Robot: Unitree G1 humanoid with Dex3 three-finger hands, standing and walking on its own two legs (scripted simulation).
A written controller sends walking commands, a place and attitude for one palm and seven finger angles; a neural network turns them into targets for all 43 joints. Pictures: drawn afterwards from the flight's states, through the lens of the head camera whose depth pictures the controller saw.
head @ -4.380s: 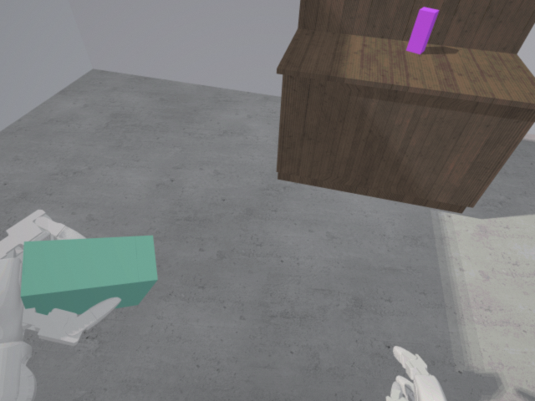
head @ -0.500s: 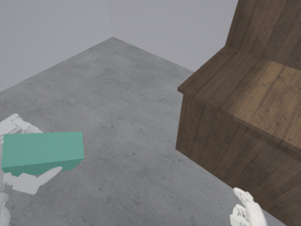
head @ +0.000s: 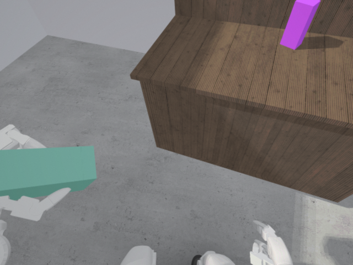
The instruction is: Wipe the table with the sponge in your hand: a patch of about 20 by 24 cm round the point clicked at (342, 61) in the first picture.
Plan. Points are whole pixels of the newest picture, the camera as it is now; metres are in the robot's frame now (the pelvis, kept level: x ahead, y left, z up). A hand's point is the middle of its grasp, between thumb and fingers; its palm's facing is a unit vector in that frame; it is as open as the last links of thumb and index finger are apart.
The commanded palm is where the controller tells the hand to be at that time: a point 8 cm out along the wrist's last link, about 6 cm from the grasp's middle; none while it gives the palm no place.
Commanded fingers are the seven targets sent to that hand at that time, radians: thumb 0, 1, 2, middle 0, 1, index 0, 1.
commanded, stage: turn to face it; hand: left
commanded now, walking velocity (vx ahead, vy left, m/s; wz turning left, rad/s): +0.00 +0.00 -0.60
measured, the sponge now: (62, 172) +0.24 +0.20 +0.16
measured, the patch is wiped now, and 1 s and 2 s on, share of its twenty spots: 0.00 0.00 0.00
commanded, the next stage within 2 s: take the last steps up to it in 1.30 s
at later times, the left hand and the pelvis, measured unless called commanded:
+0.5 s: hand (93, 185) +0.21 +0.13 +0.18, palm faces +0.17 -0.85 -0.49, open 9.4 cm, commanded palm +0.18 +0.18 +0.19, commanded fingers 0.00 0.10 1.30 -1.20 -1.60 -1.20 -1.60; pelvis -0.05 -0.05 +0.00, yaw -16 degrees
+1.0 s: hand (199, 194) +0.20 -0.02 +0.19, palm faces -0.09 -0.87 -0.49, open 9.4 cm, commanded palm +0.18 +0.04 +0.19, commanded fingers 0.00 0.10 1.30 -1.20 -1.60 -1.20 -1.60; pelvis -0.11 -0.11 +0.02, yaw -32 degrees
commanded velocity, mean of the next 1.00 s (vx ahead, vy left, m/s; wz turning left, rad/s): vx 0.00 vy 0.00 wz -0.54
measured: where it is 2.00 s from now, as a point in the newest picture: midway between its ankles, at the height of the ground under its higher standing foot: outside the picture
